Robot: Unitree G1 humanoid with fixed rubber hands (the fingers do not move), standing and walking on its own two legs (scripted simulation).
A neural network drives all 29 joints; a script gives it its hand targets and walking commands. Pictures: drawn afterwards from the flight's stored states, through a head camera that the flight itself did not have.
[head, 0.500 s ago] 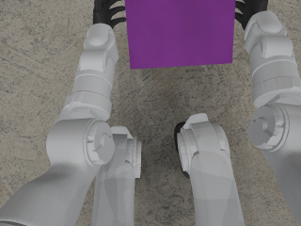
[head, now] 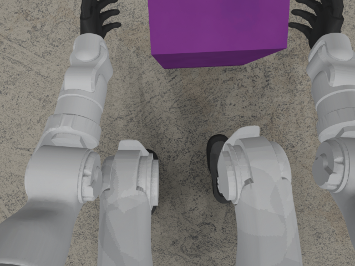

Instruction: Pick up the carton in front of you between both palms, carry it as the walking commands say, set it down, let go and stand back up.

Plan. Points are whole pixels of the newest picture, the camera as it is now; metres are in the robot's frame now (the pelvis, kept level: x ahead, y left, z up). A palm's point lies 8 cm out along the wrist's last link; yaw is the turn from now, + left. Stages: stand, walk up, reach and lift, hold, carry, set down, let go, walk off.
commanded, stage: set down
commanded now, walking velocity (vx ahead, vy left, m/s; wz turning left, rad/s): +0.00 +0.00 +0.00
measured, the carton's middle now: (208, 9) +0.55 -0.11 -0.24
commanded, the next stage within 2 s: let go in 1.04 s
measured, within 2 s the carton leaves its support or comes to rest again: neither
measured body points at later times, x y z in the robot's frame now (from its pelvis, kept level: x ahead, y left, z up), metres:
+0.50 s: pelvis +0.00 -0.01 +0.09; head +0.32 -0.07 +0.41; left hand +0.55 +0.08 -0.02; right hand +0.50 -0.30 -0.03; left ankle +0.11 +0.12 -0.33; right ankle +0.12 -0.11 -0.33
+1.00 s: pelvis +0.03 -0.01 +0.23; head +0.32 -0.05 +0.57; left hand +0.54 +0.09 +0.13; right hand +0.49 -0.31 +0.13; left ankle +0.11 +0.12 -0.33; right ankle +0.12 -0.11 -0.33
